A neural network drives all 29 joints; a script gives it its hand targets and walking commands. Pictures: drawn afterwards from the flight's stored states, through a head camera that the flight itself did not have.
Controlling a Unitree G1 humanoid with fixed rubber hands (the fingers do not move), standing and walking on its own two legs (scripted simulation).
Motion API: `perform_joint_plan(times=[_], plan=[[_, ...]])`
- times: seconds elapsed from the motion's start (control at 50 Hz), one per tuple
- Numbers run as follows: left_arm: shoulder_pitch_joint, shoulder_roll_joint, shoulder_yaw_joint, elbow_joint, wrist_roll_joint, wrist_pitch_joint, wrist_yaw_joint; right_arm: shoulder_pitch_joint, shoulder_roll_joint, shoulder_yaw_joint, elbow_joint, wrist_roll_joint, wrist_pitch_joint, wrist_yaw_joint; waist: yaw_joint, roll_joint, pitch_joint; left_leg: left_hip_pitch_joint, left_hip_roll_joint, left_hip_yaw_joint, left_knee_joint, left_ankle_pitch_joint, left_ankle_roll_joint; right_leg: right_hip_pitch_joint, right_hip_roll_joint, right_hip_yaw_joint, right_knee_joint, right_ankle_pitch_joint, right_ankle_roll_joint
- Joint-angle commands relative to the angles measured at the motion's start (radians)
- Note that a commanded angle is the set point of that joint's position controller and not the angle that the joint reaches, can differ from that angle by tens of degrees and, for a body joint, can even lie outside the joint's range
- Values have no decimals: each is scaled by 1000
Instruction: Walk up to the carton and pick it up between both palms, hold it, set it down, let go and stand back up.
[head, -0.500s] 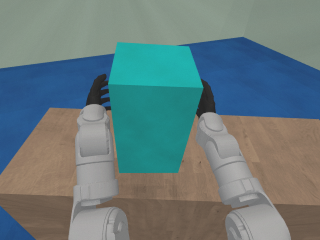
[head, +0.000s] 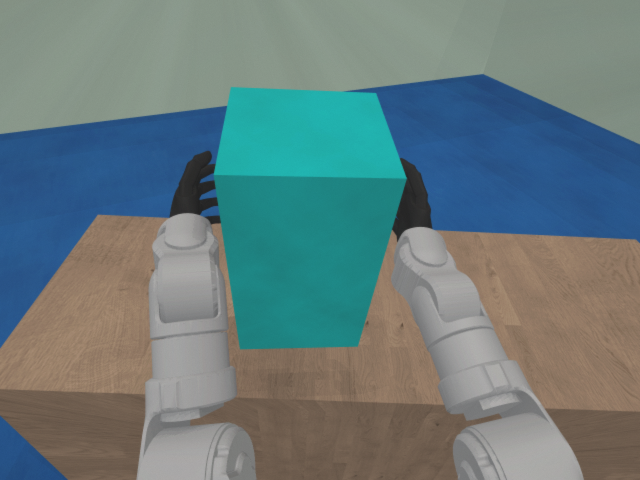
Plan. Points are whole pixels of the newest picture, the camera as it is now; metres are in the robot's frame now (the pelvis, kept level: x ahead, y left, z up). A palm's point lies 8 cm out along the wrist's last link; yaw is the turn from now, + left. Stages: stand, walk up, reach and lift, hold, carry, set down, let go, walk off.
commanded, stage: hold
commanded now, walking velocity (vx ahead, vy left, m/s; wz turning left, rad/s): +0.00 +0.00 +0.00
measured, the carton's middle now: (302, 232) +0.39 +0.01 +0.16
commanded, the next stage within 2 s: none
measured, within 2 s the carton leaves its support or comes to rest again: neither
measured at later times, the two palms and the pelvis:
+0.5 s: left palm (198, 221) +0.36 +0.13 +0.20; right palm (419, 226) +0.36 -0.13 +0.19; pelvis +0.00 -0.01 +0.00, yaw +0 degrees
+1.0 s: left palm (194, 222) +0.36 +0.13 +0.20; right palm (415, 226) +0.36 -0.12 +0.19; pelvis +0.00 +0.00 +0.00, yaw +0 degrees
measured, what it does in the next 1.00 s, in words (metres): stands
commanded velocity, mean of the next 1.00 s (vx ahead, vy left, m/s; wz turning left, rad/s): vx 0.00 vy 0.00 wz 0.00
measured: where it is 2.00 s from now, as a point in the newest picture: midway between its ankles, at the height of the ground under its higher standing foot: outside the picture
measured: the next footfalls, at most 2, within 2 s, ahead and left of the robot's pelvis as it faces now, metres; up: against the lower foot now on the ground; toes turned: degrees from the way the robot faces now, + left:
none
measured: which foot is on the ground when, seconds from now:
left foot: down 0.00-1.00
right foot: down 0.00-1.00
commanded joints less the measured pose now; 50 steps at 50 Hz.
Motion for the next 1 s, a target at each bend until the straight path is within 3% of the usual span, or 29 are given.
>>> perform_joint_plan(times=[0.0, 0.48, 0.98], plan=[[-563, -493, -457, -52, -181, -40, -140, -803, 452, 317, -346, 42, -101, 126, -15, 110, -484, 150, -52, 56, -17, 243, 6, 31, 59, -54, -23, 108, 44], [-582, -464, -411, -20, -168, -47, -150, -809, 470, 309, -315, 26, -104, 123, -4, 84, -473, 123, -65, 68, -33, 178, 29, 41, 42, -44, -29, 121, 59], [-571, -479, -429, -24, -168, -46, -139, -787, 448, 288, -288, 16, -112, 132, -18, 106, -458, 145, -53, 63, -30, 202, 14, 15, 52, -53, -31, 87, 46]])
